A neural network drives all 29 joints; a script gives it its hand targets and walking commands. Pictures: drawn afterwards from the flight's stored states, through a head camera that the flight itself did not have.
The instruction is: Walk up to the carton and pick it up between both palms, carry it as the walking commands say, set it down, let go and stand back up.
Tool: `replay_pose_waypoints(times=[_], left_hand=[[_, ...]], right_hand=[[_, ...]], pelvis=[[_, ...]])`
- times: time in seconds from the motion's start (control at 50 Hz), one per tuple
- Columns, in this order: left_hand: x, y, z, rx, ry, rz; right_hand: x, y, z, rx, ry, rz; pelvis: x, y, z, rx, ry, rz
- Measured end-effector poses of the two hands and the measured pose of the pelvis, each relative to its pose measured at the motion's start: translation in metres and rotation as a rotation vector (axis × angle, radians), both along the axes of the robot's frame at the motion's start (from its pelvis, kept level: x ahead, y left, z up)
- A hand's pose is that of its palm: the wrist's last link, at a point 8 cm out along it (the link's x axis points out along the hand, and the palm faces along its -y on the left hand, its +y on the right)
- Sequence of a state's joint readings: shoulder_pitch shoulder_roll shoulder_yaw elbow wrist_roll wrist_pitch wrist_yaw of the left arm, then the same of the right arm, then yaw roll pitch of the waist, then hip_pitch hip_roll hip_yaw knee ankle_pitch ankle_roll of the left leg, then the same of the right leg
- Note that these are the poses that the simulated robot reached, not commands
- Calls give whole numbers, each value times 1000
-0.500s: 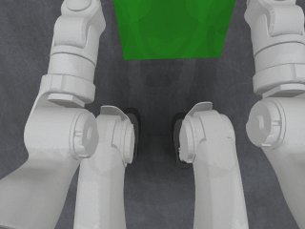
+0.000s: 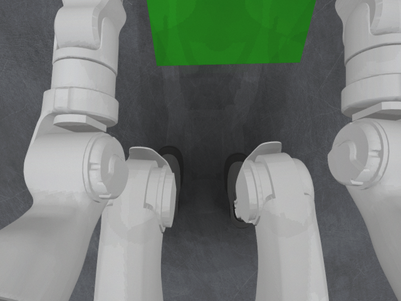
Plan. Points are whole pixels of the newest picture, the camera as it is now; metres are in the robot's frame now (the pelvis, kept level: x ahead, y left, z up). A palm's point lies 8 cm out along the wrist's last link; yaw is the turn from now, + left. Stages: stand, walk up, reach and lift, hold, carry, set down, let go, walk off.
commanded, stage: set down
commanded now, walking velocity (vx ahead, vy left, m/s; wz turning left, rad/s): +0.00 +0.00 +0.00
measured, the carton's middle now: out of the picture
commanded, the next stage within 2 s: none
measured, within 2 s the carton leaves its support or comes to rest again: rests again in 1.56 s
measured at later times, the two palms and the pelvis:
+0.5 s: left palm out of the picture +0.58 +0.11 -0.15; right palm out of the picture +0.57 -0.20 -0.15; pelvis +0.00 +0.00 +0.00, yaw +0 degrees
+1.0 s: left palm out of the picture +0.59 +0.11 -0.16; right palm out of the picture +0.58 -0.20 -0.16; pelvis +0.01 +0.00 -0.01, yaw +0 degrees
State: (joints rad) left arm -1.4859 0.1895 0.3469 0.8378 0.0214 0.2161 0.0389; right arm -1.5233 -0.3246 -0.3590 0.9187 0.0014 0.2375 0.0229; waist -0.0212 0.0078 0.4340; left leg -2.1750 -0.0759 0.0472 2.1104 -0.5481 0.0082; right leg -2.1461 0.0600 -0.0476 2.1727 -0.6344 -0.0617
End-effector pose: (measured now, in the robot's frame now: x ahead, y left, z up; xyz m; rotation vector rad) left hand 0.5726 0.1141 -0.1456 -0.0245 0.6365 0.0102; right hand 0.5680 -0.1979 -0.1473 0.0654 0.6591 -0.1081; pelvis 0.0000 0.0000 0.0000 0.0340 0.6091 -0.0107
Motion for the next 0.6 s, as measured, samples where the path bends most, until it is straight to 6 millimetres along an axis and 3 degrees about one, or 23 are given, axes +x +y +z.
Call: replay_pose_waypoints(times=[0.6], left_hand=[[6,0,-6,2,-24,1]], right_hand=[[6,-3,-8,50,-34,5]], pelvis=[[5,-1,-4,5,29,2]])
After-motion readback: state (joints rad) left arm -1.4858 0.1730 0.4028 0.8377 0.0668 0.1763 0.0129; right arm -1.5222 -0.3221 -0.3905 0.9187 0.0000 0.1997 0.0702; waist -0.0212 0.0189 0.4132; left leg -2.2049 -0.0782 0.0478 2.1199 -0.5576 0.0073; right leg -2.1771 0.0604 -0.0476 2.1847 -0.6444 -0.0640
